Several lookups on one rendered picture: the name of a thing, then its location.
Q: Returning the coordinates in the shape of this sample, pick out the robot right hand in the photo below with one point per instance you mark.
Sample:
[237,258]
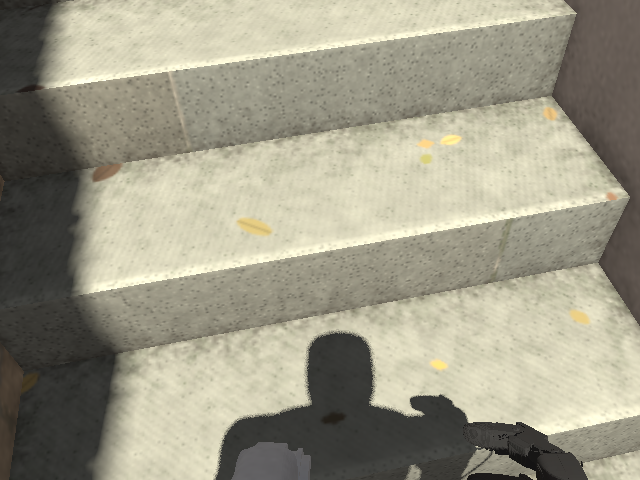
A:
[526,446]

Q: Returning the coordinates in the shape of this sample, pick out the left robot thigh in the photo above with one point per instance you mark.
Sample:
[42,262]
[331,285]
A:
[273,461]

